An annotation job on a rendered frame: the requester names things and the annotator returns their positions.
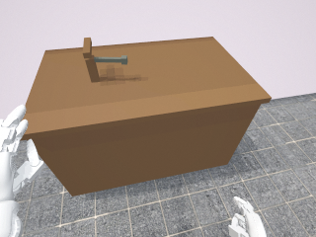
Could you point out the robot left forearm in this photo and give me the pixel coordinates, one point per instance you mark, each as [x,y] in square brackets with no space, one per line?
[10,224]

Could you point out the robot left hand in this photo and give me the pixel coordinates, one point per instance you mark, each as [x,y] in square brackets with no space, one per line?
[12,130]

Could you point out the counter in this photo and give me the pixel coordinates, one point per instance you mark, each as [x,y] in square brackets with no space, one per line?
[177,106]

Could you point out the tap lever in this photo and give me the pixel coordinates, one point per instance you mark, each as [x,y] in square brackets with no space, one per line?
[123,59]

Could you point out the robot right hand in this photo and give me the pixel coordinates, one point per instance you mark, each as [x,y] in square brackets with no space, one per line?
[250,226]

